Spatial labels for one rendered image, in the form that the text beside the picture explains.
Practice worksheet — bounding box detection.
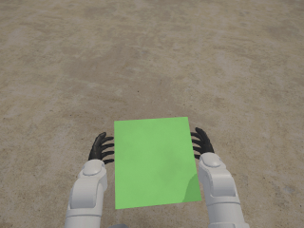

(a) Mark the robot left hand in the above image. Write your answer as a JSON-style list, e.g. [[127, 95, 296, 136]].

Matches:
[[88, 132, 115, 164]]

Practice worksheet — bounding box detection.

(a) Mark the robot right hand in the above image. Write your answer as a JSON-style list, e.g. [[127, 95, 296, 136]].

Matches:
[[190, 127, 215, 160]]

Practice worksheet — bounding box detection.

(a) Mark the left robot forearm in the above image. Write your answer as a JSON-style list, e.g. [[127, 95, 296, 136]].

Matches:
[[64, 159, 108, 228]]

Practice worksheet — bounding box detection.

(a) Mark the carton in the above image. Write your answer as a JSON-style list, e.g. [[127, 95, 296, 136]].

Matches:
[[114, 117, 201, 210]]

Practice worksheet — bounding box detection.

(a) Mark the right robot forearm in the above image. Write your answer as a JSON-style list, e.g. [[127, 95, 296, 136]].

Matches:
[[199, 152, 250, 228]]

